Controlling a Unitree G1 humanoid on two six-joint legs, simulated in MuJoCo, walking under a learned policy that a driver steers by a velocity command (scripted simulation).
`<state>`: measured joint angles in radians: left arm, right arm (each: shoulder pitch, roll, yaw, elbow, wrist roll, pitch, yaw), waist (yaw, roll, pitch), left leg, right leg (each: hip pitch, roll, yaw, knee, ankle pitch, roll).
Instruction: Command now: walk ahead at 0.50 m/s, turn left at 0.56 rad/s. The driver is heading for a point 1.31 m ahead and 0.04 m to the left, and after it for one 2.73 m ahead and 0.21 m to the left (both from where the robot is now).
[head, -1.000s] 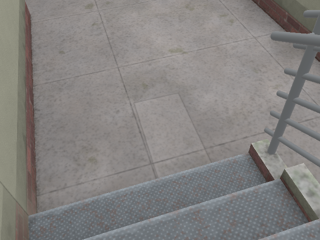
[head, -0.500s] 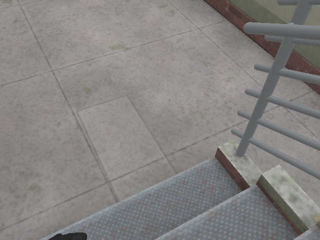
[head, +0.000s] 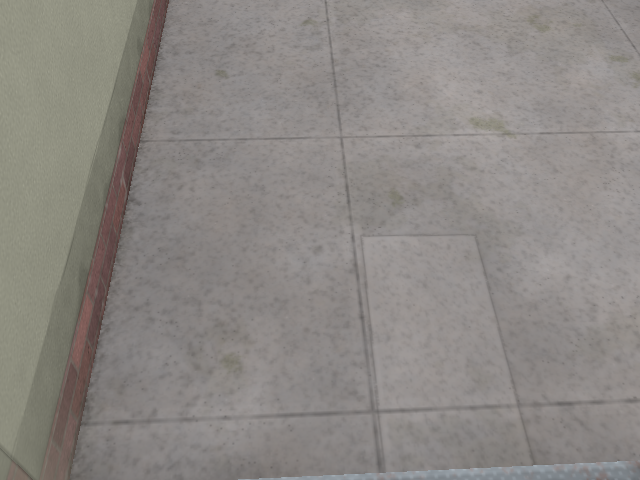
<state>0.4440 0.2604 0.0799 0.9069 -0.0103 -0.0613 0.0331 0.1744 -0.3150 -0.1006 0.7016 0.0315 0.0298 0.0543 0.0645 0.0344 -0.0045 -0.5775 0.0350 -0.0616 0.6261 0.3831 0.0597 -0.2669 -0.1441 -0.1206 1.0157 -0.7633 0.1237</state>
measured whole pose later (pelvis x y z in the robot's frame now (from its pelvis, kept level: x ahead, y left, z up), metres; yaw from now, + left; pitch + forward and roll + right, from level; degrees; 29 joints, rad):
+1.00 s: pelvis +0.56 +0.09 -0.28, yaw +13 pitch +3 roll -1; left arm 0.52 0.19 0.03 0.90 -0.03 -0.08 0.04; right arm 0.05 -0.24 -0.06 0.70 -0.01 -0.07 0.05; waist 0.09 0.05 -0.04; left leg -0.70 0.07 -0.12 0.62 0.45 0.03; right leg -0.14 0.09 0.07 0.72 -0.62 -0.07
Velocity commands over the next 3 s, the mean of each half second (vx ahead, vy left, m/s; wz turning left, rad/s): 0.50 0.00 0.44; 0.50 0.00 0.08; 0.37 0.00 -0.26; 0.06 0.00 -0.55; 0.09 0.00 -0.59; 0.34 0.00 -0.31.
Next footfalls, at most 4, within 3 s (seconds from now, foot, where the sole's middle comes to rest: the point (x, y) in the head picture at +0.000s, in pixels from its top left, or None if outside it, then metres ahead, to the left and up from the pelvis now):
0.04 left None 0.14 0.10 -0.85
0.56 right None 0.47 -0.03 -1.01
1.16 left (238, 411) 0.80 0.30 -1.17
1.60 right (295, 341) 1.04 0.15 -1.17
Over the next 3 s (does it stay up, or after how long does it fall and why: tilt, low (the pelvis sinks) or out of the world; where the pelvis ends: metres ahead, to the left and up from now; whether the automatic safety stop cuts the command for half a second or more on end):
stays up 1.18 0.06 -0.42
